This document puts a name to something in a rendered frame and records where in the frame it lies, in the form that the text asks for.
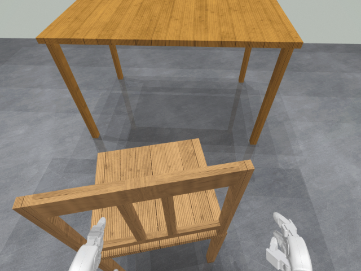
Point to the robot left hand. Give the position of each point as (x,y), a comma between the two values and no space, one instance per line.
(88,256)

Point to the robot right hand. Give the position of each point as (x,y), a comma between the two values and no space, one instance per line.
(294,254)

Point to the table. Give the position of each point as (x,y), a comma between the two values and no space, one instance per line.
(197,23)

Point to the chair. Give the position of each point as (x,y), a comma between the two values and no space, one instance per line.
(152,197)

